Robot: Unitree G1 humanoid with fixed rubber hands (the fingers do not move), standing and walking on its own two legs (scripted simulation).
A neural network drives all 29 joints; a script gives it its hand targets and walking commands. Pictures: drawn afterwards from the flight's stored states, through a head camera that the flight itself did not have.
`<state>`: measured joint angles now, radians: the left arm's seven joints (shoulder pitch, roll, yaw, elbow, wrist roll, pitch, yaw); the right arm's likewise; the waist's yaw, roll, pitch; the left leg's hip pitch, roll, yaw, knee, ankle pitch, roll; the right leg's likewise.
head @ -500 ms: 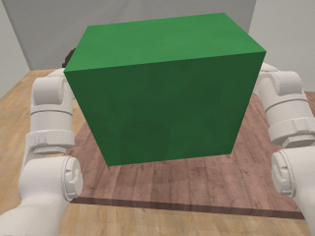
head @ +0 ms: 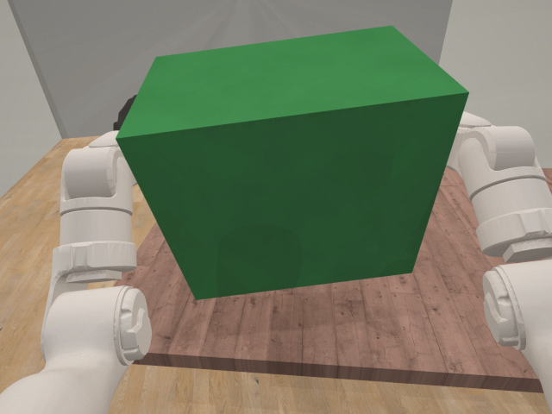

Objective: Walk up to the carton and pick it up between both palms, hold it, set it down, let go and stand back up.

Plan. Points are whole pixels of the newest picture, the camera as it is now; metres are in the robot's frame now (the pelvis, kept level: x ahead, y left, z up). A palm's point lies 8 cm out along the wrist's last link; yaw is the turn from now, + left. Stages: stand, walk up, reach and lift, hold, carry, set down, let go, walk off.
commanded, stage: hold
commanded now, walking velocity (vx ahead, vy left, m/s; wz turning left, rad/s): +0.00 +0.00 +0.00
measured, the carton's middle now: (289, 169) +0.36 -0.01 +0.27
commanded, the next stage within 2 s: none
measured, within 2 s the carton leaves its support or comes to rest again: neither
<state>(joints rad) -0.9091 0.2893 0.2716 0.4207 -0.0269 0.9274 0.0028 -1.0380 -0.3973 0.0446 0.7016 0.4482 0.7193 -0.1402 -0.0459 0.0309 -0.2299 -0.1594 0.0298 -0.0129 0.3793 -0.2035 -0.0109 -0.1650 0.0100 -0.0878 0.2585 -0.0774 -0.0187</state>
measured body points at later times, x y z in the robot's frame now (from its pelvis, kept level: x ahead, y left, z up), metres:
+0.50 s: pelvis +0.00 +0.00 +0.00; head -0.09 +0.01 +0.44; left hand +0.38 +0.20 +0.31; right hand +0.38 -0.21 +0.32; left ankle +0.00 +0.12 -0.75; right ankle +0.04 -0.11 -0.75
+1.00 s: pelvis +0.01 +0.01 +0.00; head -0.09 +0.01 +0.44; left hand +0.38 +0.20 +0.30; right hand +0.38 -0.21 +0.31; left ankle +0.00 +0.12 -0.75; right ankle +0.04 -0.11 -0.75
